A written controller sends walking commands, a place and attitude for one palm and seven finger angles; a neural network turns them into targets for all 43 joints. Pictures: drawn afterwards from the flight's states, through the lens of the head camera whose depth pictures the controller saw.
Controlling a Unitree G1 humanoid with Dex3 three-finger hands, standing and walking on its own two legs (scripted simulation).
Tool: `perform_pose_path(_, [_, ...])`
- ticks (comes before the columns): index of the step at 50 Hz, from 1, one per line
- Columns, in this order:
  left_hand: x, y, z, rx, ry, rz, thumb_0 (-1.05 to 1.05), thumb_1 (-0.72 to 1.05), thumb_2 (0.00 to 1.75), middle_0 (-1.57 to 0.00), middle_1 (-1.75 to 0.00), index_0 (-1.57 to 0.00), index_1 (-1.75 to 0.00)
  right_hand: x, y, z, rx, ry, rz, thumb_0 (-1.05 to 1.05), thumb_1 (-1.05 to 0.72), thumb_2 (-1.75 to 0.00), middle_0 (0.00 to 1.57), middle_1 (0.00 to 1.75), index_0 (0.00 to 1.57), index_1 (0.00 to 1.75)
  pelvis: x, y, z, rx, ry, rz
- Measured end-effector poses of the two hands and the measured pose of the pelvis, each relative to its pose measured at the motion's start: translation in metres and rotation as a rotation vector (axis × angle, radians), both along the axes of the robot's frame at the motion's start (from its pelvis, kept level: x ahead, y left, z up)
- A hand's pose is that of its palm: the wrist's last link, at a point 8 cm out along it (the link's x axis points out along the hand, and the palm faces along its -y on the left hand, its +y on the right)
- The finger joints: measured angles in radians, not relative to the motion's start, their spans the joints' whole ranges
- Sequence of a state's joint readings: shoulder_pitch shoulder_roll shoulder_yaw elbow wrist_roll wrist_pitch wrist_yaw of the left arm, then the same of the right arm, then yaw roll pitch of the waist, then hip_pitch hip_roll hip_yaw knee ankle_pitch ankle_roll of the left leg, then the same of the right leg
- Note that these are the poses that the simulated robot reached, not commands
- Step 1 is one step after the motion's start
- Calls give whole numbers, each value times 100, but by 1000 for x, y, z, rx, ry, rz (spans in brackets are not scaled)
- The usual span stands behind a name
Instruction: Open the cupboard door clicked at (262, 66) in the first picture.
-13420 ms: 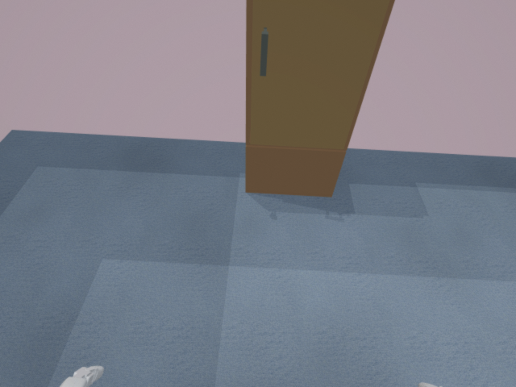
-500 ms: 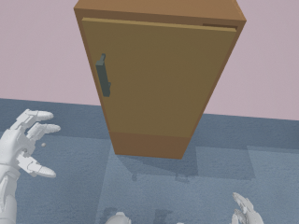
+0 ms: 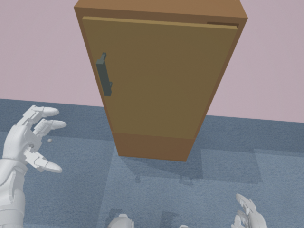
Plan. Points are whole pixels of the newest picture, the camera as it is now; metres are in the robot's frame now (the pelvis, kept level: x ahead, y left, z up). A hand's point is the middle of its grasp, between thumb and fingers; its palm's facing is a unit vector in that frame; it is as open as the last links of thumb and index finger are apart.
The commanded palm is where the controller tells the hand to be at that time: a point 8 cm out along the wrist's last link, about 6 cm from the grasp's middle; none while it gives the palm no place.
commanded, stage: move the hooked fingers beside the handle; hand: left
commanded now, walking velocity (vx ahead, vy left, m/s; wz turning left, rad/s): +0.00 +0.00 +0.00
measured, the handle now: (106, 75) +0.56 +0.19 +0.05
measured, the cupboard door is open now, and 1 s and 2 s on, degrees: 0 0 0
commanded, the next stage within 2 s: none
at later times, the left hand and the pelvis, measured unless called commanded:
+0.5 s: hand (66, 114) +0.39 +0.26 +0.06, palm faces -0.03 -1.00 -0.01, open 14.0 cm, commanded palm +0.37 +0.31 +0.07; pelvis +0.01 +0.02 +0.00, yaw -2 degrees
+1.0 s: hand (80, 96) +0.45 +0.24 +0.06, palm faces -0.03 -1.00 -0.03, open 14.0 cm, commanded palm +0.44 +0.29 +0.06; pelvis +0.01 +0.02 -0.01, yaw -2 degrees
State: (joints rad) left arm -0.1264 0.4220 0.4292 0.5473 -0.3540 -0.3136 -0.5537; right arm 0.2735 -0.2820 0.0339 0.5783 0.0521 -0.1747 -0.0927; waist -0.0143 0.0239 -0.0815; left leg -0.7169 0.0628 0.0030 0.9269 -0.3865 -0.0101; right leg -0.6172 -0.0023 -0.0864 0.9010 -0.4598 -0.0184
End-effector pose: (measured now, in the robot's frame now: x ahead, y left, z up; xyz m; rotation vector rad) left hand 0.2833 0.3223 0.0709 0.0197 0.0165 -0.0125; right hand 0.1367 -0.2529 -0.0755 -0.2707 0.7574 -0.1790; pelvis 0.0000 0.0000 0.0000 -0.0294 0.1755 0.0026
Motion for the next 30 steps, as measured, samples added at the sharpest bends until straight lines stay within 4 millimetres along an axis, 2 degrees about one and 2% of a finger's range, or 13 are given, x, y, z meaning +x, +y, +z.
perform_pose_path(13, [63, -10, -1, -2, 9, -55, -1, -50, 30, -30, -120, -30, -120, -34, -1, -10, -13, 115, -74, 1, -90, -90, 20, 30, 20, 30, 2, 9, -2, -4, 37, -15])
perform_pose_path(21, [82, -11, -6, -16, 32, -35, -1, -49, 30, -30, -120, -30, -120, -49, 6, -15, 6, 189, -106, 1, -90, -90, 20, 30, 20, 30, 9, 15, -1, 0, 56, -29])
perform_pose_path(25, [89, -8, -10, -10, 31, -21, -1, -49, 30, -30, -120, -30, -120, -52, 8, -17, 2, 220, -109, 1, -90, -90, 20, 30, 20, 30, 9, 18, -2, -4, 64, -28])
perform_pose_path(30, [100, -10, -6, -5, -6, -35, -1, -49, 30, -30, -120, -30, -120, -53, 10, -19, -5, 246, -110, 1, -90, -90, 20, 30, 20, 30, 10, 20, -4, -10, 73, -25])
